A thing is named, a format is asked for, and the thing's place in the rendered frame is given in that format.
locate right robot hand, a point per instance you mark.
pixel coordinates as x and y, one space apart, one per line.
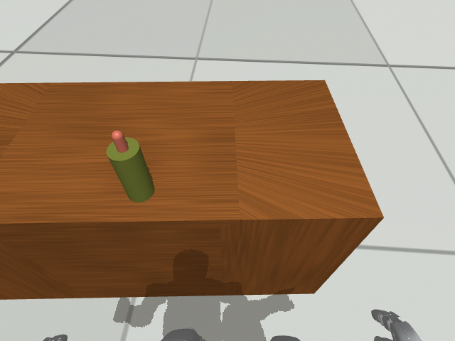
401 331

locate bottle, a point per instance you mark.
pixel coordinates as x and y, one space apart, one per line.
128 162

